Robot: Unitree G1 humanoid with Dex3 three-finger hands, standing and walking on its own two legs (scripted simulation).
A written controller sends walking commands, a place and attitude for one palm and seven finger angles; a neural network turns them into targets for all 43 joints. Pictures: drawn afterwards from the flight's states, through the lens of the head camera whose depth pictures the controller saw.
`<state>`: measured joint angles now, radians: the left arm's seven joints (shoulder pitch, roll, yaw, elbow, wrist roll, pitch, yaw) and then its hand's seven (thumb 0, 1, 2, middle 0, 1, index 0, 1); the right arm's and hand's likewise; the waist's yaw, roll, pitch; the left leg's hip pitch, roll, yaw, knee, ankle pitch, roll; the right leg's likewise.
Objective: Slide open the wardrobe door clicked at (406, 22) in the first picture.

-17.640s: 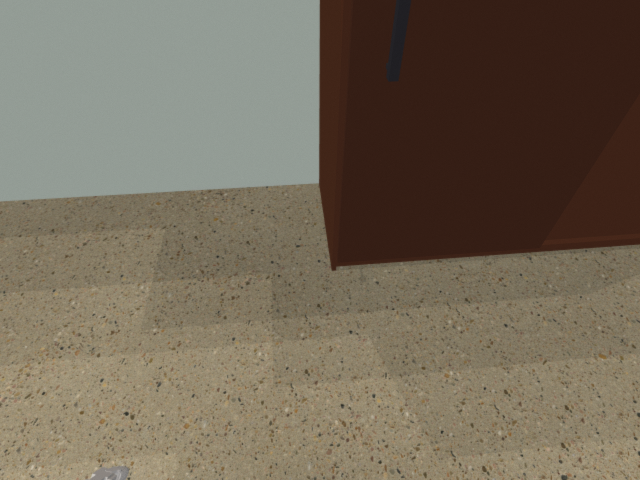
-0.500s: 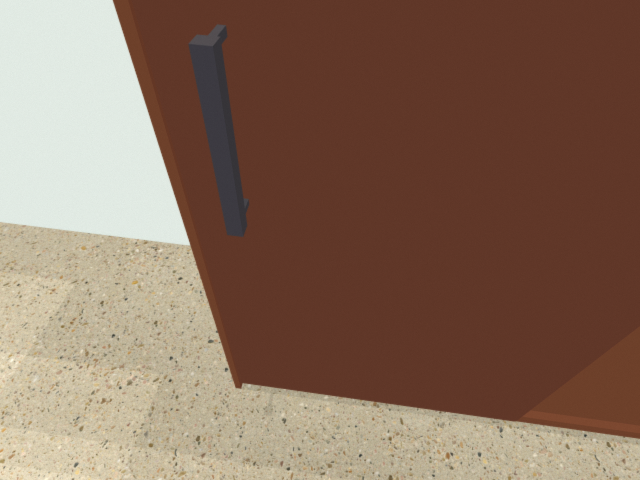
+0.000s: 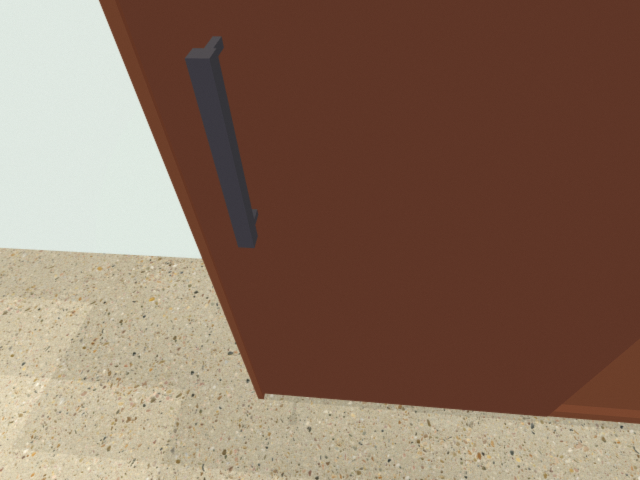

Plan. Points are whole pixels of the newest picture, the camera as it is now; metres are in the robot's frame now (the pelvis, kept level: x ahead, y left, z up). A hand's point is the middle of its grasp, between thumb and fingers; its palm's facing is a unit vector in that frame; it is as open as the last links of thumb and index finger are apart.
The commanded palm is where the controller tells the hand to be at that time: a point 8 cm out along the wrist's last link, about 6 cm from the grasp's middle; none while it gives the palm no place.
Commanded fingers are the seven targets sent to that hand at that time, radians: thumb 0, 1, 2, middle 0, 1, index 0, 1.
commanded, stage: come to a stop and stand still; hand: left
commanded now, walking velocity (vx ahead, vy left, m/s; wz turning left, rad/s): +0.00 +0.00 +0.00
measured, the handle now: (233, 156) +0.46 +0.14 +0.19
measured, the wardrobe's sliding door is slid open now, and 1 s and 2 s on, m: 0.00 0.00 0.00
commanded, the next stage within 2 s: look again from close up in 0.72 s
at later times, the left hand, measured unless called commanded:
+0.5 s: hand out of the picture +0.02 +0.16 -0.17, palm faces +0.02 -0.98 -0.20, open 7.4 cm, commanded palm none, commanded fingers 0.00 0.90 0.90 -0.20 -0.30 -0.20 -0.30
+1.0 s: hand out of the picture +0.03 +0.15 -0.17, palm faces +0.03 -0.98 -0.21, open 7.4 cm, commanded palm none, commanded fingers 0.00 0.90 0.90 -0.20 -0.30 -0.20 -0.30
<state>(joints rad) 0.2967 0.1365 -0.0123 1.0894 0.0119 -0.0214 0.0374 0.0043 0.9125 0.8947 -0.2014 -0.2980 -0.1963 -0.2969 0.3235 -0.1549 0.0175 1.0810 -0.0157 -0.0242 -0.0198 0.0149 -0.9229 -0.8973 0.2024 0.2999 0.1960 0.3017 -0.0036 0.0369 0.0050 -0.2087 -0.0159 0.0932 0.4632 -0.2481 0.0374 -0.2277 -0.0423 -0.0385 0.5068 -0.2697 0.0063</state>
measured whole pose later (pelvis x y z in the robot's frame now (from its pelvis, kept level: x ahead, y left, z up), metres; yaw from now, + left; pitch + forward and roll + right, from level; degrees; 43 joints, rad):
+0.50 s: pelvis +0.02 -0.01 +0.00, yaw +0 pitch -1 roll +1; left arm 0.27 0.15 -0.01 1.12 0.01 -0.02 0.03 0.00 0.91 0.89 -0.20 -0.30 -0.20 -0.30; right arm 0.25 -0.17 0.02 1.12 -0.01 -0.02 -0.03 0.00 -0.92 -0.90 0.20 0.30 0.20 0.30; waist 0.01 0.00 0.04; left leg -0.15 0.00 0.08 0.42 -0.26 0.01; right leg -0.16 -0.02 -0.05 0.45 -0.28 -0.01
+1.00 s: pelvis +0.03 -0.03 +0.00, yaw +0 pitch +0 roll +1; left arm 0.27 0.15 -0.01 1.12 0.01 -0.02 0.04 0.00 0.91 0.89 -0.20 -0.30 -0.20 -0.30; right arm 0.26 -0.15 0.02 1.14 -0.01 -0.02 -0.03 0.00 -0.92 -0.90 0.20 0.30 0.20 0.30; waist 0.01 0.00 0.04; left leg -0.13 0.02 0.08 0.40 -0.26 -0.01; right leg -0.15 0.00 -0.06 0.44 -0.28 -0.03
